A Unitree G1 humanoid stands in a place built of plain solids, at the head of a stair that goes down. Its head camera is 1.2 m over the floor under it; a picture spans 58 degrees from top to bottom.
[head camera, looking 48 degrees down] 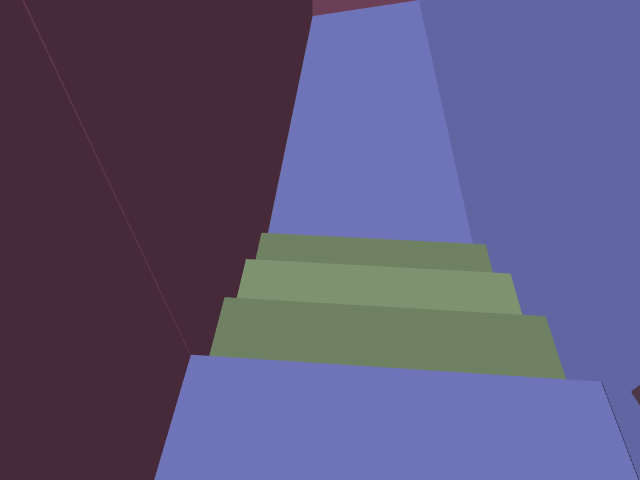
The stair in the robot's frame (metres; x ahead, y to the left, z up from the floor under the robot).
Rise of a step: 0.17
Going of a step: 0.33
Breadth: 1.20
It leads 4 degrees to the right of straight ahead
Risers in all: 4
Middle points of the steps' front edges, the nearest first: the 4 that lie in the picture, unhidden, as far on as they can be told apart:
0.57 -0.21 0.00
0.90 -0.23 -0.17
1.23 -0.26 -0.34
1.56 -0.28 -0.52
